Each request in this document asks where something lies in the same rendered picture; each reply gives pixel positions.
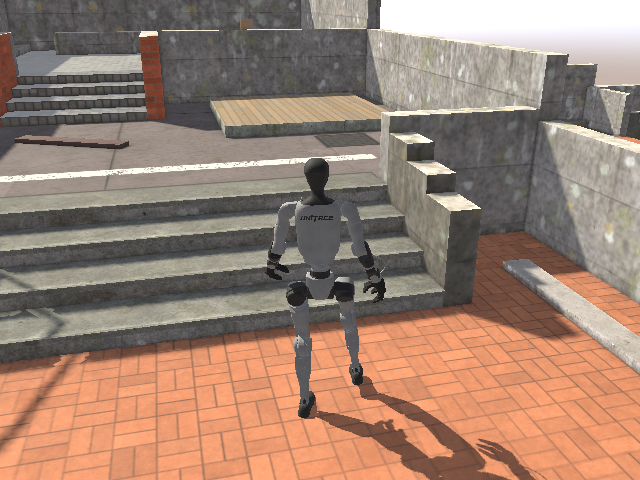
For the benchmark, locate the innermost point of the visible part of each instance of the robot right upper arm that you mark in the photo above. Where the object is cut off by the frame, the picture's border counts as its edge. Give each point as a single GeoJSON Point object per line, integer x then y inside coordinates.
{"type": "Point", "coordinates": [350, 211]}

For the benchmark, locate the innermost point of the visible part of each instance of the left robot hand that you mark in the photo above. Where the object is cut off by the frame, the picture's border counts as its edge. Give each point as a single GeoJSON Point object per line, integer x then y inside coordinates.
{"type": "Point", "coordinates": [271, 274]}

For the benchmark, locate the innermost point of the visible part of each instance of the right robot forearm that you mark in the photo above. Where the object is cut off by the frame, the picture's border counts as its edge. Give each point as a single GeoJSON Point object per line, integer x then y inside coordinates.
{"type": "Point", "coordinates": [370, 266]}

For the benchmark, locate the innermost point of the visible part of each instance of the robot left upper arm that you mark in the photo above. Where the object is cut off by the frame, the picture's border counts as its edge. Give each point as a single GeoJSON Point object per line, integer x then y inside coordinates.
{"type": "Point", "coordinates": [286, 212]}

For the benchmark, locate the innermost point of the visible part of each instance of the left robot foot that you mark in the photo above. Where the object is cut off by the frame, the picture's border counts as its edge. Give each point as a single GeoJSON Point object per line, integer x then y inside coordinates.
{"type": "Point", "coordinates": [304, 409]}

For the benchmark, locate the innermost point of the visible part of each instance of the left robot forearm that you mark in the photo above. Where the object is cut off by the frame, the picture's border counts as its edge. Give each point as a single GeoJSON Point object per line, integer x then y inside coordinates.
{"type": "Point", "coordinates": [273, 259]}

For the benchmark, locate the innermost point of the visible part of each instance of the left robot shin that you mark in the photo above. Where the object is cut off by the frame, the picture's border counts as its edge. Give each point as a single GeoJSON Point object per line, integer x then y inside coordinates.
{"type": "Point", "coordinates": [303, 371]}

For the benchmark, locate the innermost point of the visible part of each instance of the right robot hand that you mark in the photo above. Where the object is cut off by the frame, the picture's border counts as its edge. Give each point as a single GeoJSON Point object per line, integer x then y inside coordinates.
{"type": "Point", "coordinates": [378, 287]}

